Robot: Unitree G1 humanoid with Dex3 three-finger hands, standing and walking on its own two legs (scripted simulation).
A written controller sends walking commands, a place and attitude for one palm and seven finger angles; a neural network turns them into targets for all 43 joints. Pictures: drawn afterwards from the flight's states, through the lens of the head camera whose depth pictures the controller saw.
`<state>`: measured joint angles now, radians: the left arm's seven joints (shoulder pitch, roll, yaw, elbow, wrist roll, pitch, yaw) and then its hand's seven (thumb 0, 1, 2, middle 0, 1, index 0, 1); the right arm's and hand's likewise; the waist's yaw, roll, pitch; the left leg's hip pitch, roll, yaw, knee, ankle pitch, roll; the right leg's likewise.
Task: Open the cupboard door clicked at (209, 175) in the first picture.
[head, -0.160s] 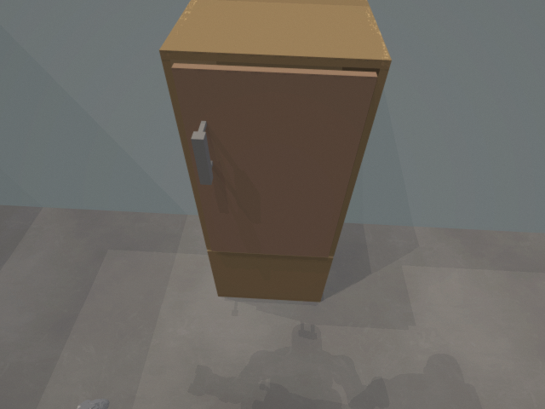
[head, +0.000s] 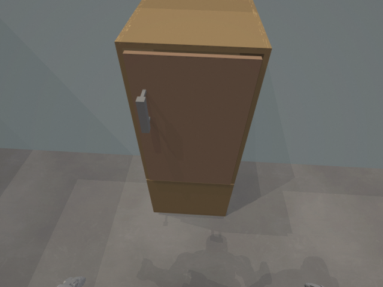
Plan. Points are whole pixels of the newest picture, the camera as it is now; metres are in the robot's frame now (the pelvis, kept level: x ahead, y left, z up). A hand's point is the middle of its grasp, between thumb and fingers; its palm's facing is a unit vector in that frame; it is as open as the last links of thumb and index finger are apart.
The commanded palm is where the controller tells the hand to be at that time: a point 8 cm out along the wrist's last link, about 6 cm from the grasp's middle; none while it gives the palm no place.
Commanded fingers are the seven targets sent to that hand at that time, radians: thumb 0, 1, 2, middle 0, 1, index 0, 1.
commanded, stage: stand and wait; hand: left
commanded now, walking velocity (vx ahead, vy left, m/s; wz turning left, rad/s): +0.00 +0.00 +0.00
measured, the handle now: (144, 111) +0.59 +0.19 +0.02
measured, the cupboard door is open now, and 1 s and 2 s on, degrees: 0 0 0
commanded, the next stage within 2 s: look at it before walking up in 0.66 s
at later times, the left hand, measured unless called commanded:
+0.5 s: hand out of the picture +0.05 +0.22 -0.15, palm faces -0.02 -0.95 -0.33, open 7.4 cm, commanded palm none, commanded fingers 0.00 0.90 0.90 -0.20 -0.30 -0.20 -0.30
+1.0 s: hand out of the picture +0.07 +0.21 -0.15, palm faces -0.02 -0.95 -0.32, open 7.4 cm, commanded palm none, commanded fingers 0.00 0.90 0.90 -0.20 -0.30 -0.20 -0.30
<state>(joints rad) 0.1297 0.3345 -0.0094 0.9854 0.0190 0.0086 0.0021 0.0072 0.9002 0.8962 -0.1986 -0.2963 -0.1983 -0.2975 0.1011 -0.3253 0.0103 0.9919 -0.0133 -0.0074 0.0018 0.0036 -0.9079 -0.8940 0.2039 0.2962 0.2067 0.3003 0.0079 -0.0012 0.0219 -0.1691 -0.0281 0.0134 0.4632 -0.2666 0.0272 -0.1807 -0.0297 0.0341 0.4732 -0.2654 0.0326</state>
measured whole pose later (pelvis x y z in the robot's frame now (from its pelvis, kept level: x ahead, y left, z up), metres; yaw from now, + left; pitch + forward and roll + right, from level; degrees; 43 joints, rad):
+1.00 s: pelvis -0.01 -0.03 +0.01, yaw +0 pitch -1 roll +0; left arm 0.13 0.31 0.00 1.08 0.02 -0.01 0.00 0.01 0.90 0.90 -0.20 -0.30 -0.20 -0.30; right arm 0.13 -0.32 0.01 1.12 -0.01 0.00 0.00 0.00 -0.91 -0.89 0.20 0.30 0.21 0.30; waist 0.00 0.00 0.03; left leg -0.14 0.01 -0.01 0.36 -0.20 -0.01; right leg -0.15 0.01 0.01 0.38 -0.20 0.00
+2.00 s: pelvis +0.05 +0.00 +0.00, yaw -1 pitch +0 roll +0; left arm 0.23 0.16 0.04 1.05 0.02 0.02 0.04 0.01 0.90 0.90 -0.20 -0.30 -0.20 -0.30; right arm 0.31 -0.11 -0.02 1.12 0.00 0.01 -0.06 0.00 -0.91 -0.89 0.20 0.30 0.21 0.30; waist -0.02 0.01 0.08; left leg -0.12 0.00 0.03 0.45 -0.33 0.02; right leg -0.22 -0.01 -0.03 0.53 -0.27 0.00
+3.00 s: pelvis +0.03 -0.01 +0.00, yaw -1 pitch -1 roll +1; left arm 0.27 0.15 -0.01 1.12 0.02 -0.02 0.03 0.01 0.92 0.90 -0.20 -0.30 -0.20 -0.30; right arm 0.29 -0.13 0.02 1.13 -0.01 -0.02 -0.02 0.00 -0.91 -0.89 0.20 0.30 0.20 0.30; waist 0.00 0.00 0.03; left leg -0.17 0.00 0.03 0.46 -0.28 0.00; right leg -0.22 0.00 -0.03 0.49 -0.26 -0.02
